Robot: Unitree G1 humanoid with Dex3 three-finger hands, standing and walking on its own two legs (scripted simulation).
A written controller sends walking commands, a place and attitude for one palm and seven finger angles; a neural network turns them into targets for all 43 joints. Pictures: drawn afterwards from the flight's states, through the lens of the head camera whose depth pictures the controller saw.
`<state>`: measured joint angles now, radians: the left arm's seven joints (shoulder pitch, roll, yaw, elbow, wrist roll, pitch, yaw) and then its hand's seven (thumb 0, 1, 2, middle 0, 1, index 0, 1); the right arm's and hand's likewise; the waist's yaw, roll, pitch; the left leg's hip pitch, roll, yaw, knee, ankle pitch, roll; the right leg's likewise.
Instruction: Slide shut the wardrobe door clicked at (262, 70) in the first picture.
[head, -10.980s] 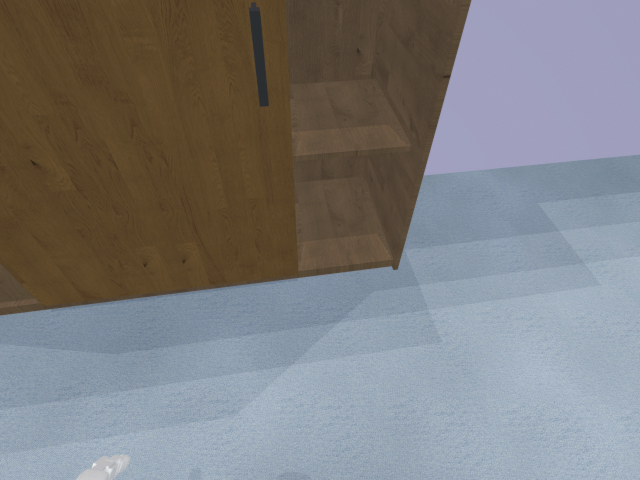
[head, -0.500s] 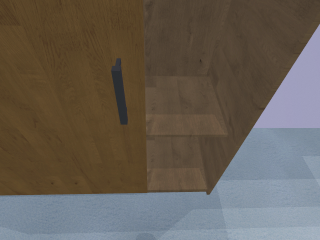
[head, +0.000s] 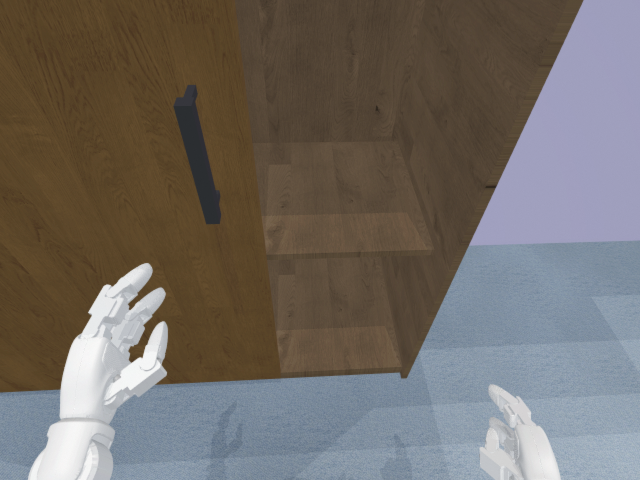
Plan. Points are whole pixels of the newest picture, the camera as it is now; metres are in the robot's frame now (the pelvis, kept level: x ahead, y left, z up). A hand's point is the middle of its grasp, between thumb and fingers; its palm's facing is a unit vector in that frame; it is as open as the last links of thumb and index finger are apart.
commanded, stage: raise the hand with hooked fingers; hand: left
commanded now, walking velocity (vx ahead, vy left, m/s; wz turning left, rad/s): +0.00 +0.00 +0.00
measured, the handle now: (203, 159) +0.50 +0.18 +0.15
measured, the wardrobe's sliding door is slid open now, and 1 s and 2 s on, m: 0.38 0.38 0.38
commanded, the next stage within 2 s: move the hooked fingers beside the handle in 1.78 s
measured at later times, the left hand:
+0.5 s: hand (123, 364) +0.24 +0.23 +0.06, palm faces +0.07 -1.00 -0.03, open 11.0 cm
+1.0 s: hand (10, 318) +0.25 +0.31 +0.14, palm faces +0.15 -0.99 -0.05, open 13.7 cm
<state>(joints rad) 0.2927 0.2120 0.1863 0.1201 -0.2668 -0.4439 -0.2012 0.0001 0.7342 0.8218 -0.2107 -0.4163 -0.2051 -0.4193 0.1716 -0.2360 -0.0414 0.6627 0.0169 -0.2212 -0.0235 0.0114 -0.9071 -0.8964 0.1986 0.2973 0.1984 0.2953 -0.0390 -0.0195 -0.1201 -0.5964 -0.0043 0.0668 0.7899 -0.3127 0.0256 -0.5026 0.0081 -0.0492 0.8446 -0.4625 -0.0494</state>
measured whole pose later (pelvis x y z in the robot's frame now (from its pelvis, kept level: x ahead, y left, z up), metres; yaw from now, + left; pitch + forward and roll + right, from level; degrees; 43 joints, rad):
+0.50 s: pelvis +0.00 -0.02 +0.00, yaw +1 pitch +7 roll -1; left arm 0.24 0.34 0.34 0.14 -0.39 -0.17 -0.35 0.00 0.14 0.58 -0.26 -0.79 -0.25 -0.79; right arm 0.26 -0.20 0.05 0.63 0.04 -0.23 -0.10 0.01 -0.90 -0.90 0.20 0.30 0.20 0.30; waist -0.02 0.04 -0.08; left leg -0.64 0.03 0.01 0.85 -0.33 -0.01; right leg -0.50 0.05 -0.10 0.84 -0.46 -0.07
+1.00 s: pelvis +0.00 +0.04 +0.02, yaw +2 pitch +2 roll -2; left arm 0.10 0.38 0.37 0.07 -0.35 -0.12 -0.32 -0.01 -0.42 0.34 -0.30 -1.15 -0.29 -1.15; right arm 0.20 -0.24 0.05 0.62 0.06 -0.29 -0.10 0.01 -0.90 -0.90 0.20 0.30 0.20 0.30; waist 0.03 0.03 -0.05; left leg -0.44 -0.03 0.03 0.68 -0.27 0.08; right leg -0.29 0.00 -0.08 0.62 -0.36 0.00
